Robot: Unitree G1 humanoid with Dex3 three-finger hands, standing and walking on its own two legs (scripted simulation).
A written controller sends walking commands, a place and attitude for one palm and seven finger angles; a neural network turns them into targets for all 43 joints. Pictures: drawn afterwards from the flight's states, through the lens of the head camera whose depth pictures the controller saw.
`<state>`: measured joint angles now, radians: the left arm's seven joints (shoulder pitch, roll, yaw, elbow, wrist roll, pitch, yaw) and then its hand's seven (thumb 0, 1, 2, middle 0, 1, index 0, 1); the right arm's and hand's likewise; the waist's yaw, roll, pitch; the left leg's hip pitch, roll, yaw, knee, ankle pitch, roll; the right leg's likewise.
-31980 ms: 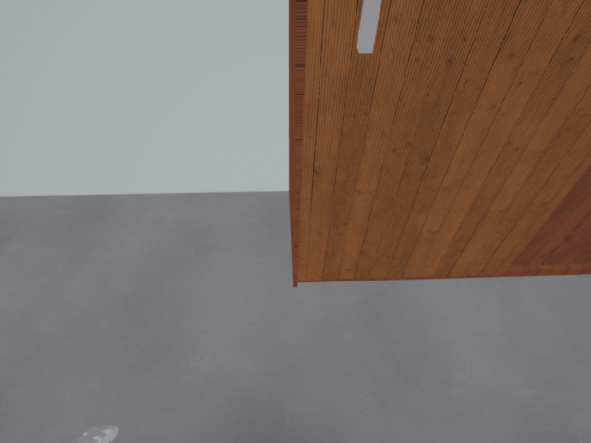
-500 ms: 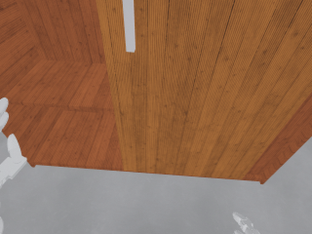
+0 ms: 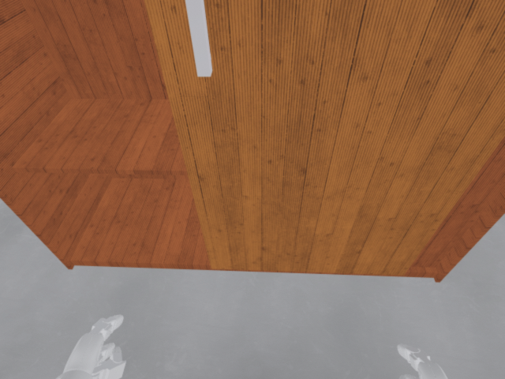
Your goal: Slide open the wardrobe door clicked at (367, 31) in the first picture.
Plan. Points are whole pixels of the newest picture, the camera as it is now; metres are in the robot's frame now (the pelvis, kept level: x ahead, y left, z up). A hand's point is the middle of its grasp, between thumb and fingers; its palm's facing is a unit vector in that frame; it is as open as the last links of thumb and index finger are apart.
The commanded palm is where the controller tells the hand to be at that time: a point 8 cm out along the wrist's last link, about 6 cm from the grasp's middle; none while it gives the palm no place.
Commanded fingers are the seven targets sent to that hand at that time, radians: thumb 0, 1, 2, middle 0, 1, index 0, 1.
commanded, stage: let the arm hang, fingers relaxed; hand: left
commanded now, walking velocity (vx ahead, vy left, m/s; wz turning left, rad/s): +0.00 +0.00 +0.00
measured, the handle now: (201, 25) +0.64 +0.12 +0.27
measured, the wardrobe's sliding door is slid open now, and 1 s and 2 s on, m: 0.64 0.64 0.64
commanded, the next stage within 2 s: look to check the result in 0.90 s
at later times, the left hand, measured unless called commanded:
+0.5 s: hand out of the picture +0.00 +0.22 -0.16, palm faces +0.00 -0.96 -0.28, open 7.3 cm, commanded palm none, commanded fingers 0.00 0.90 0.90 -0.20 -0.30 -0.20 -0.30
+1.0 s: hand out of the picture +0.11 +0.22 -0.14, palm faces -0.03 -0.95 -0.30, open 7.4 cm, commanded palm none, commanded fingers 0.00 0.90 0.90 -0.20 -0.30 -0.20 -0.30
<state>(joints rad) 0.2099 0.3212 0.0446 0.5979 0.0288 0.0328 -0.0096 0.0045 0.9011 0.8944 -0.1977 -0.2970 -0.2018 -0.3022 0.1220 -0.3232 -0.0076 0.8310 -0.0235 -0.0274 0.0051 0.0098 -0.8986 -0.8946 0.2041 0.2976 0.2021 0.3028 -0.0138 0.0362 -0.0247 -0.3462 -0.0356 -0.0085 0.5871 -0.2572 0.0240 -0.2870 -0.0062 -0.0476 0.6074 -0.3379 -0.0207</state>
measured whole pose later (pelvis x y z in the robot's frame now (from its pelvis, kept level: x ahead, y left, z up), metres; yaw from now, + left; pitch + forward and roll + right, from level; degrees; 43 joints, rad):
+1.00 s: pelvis +0.02 -0.01 +0.02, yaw -1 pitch +0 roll +0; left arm 0.09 0.30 0.01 1.12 0.01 -0.02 0.00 0.00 0.90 0.89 -0.20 -0.30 -0.21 -0.30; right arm 0.08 -0.32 -0.01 1.12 -0.02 -0.01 -0.01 0.01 -0.90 -0.89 0.20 0.30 0.20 0.30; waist -0.01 0.00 0.03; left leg -0.16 -0.02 -0.01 0.33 -0.16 0.01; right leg -0.10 0.02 -0.04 0.32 -0.22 -0.03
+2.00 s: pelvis +0.04 -0.02 +0.02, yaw -1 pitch -1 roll +0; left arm 0.12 0.30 0.01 1.13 0.01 -0.02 0.00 0.00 0.90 0.89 -0.20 -0.30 -0.21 -0.30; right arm 0.12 -0.31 0.00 1.14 -0.01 -0.01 -0.02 0.01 -0.90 -0.89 0.20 0.30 0.20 0.30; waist -0.01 0.00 0.05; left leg -0.11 0.01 0.00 0.31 -0.18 -0.01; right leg -0.04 0.04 -0.03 0.28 -0.23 -0.05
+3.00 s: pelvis +0.03 -0.02 +0.02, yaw -2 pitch -1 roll +0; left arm 0.11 0.32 0.01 1.13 0.01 -0.02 0.00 0.00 0.90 0.89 -0.20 -0.30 -0.21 -0.30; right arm 0.11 -0.32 0.00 1.14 -0.01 -0.01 -0.02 0.01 -0.90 -0.89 0.20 0.30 0.20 0.30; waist -0.01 0.00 0.05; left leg -0.11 0.01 0.00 0.29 -0.16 -0.02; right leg -0.04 0.05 -0.03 0.27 -0.21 -0.05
